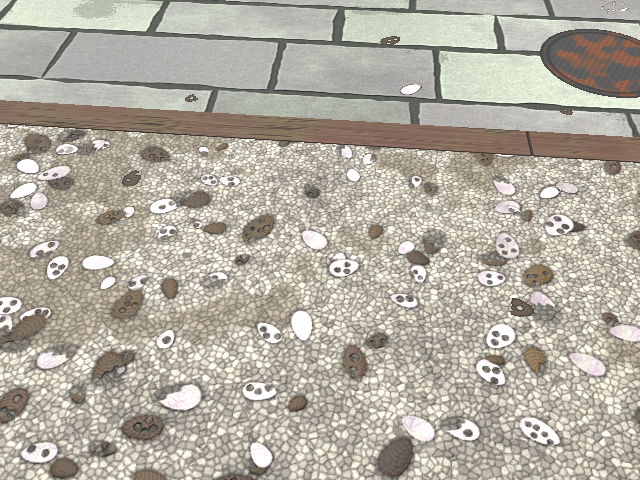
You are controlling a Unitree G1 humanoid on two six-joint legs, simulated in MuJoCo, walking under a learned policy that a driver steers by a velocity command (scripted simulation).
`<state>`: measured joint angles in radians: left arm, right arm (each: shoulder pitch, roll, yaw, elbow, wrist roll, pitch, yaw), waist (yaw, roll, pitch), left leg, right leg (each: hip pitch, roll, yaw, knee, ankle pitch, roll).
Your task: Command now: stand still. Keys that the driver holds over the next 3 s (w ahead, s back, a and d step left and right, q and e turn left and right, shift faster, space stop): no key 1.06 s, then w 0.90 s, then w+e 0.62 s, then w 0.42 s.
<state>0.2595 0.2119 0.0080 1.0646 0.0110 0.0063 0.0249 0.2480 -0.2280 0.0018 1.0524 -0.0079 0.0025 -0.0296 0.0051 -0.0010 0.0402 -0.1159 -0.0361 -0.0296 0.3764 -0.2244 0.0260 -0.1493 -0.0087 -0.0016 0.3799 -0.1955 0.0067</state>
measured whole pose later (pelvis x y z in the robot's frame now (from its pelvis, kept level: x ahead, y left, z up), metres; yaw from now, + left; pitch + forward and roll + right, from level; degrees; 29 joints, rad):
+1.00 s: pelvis +0.00 -0.01 +0.00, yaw +0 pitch -1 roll +0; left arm 0.30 0.14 0.00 1.16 0.01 0.00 0.04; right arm 0.32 -0.14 0.01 1.15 -0.01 -0.01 -0.05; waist 0.00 0.00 0.03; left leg -0.14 -0.02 -0.03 0.41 -0.25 0.01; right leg -0.17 0.01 0.00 0.41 -0.22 -0.01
